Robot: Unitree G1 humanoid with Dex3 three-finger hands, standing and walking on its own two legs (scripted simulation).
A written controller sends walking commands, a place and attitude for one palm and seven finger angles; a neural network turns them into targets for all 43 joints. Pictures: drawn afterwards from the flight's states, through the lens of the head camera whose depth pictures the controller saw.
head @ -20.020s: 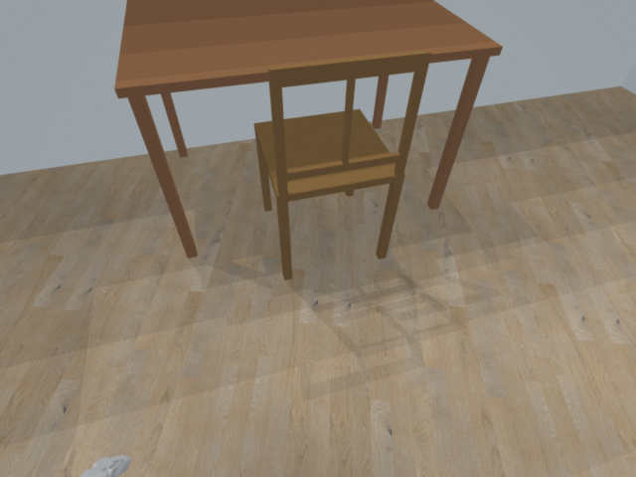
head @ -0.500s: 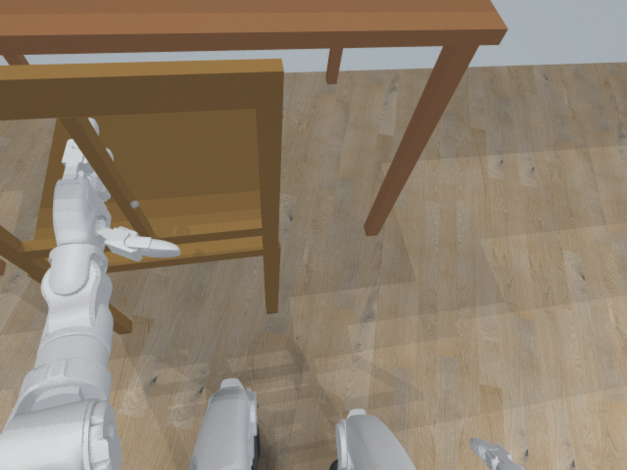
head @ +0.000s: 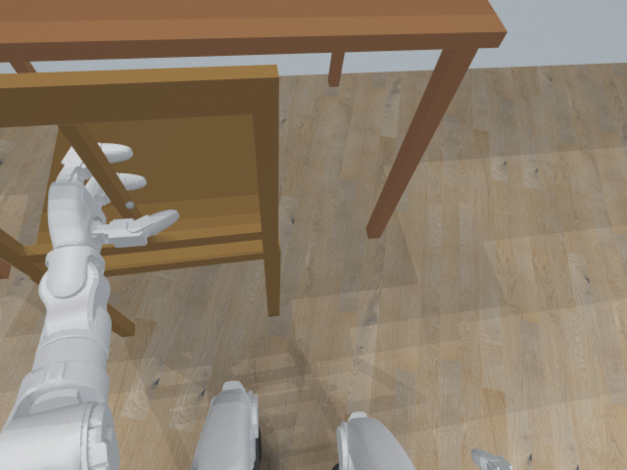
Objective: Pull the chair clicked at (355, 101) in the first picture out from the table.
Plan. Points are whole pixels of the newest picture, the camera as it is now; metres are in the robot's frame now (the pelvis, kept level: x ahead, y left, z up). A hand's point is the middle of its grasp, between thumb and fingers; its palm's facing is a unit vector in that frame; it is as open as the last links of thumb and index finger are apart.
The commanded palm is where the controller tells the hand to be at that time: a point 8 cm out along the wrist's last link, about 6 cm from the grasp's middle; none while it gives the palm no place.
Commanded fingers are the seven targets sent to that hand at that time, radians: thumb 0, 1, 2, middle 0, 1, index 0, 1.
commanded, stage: hook a spindle and tug to test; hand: left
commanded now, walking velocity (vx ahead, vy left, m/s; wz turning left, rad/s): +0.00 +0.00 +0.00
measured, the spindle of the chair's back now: (116, 192) +0.46 +0.26 +0.01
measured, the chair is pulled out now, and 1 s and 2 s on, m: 0.00 0.04 0.18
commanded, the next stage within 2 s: step backward, pulling the chair out in 0.88 s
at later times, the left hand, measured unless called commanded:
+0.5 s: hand (130, 204) +0.43 +0.23 +0.03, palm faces +0.18 -0.98 -0.02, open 5.2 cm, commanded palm +0.39 +0.26 +0.03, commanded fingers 0.00 0.90 0.90 -0.50 -1.45 -0.50 -1.45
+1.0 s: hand (138, 233) +0.39 +0.21 +0.03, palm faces +0.17 -0.99 -0.03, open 5.2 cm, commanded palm +0.37 +0.25 +0.03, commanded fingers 0.00 0.90 0.90 -0.50 -1.45 -0.50 -1.45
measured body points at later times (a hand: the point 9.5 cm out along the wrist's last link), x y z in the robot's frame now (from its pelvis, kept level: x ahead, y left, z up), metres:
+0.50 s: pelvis +0.01 +0.01 +0.01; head +0.13 +0.04 +0.44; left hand +0.41 +0.28 +0.03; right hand +0.10 -0.25 -0.11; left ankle +0.08 +0.11 -0.62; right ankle -0.03 -0.13 -0.62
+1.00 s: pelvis +0.02 +0.01 +0.01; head +0.13 +0.04 +0.45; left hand +0.38 +0.27 +0.04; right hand +0.14 -0.24 -0.10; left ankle +0.08 +0.11 -0.62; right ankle -0.03 -0.13 -0.62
